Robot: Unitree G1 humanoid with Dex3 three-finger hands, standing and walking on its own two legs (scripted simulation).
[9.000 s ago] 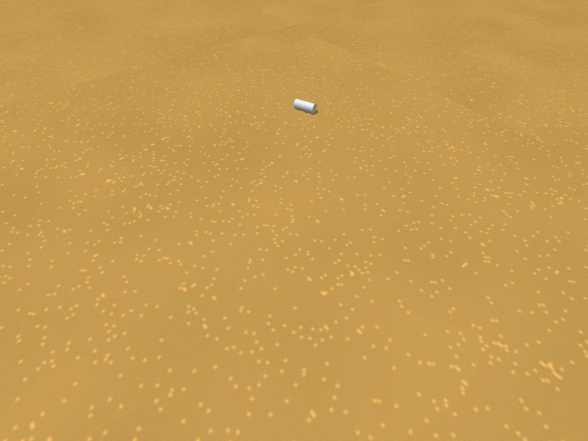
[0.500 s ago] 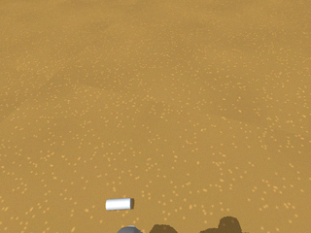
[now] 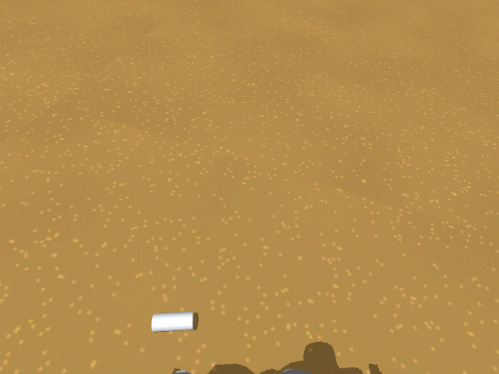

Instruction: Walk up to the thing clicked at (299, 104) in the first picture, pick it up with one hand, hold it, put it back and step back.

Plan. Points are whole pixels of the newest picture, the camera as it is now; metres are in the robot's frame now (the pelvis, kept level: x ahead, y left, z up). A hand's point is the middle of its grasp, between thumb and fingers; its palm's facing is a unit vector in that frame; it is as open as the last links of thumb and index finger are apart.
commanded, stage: walk up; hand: left
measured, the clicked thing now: (173, 321) +0.41 +0.23 -0.71
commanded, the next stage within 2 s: none
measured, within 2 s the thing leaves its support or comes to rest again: neither
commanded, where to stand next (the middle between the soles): +0.06 -0.03 m, yaw +1 degrees
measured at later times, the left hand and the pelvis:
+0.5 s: hand out of the picture +0.01 +0.24 -0.10, palm faces +0.10 -0.86 -0.49, open 7.3 cm; pelvis -0.04 -0.05 +0.01, yaw +6 degrees
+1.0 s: hand out of the picture -0.04 +0.27 -0.17, palm faces +0.03 -0.96 -0.27, open 7.3 cm; pelvis -0.06 +0.01 +0.01, yaw +3 degrees
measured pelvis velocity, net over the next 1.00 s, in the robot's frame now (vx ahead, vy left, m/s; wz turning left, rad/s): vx -0.06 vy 0.01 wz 0.05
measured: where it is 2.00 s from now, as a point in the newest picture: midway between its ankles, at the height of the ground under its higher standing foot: outside the picture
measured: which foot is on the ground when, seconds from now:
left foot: down 0.00-0.16, up 0.18-0.68, down 0.70-1.00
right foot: up 0.00-0.08, down 0.10-0.72, up 0.74-1.00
